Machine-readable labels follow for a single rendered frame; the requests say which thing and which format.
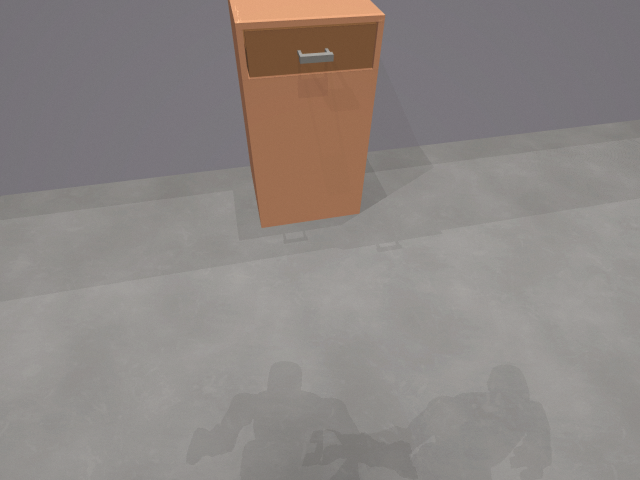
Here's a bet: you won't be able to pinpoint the drawer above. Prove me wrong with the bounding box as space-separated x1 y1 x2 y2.
243 22 377 77

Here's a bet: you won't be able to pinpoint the handle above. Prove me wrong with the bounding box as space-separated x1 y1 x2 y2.
297 48 334 64

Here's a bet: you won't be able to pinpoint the cabinet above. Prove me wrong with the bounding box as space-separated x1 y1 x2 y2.
228 0 385 228

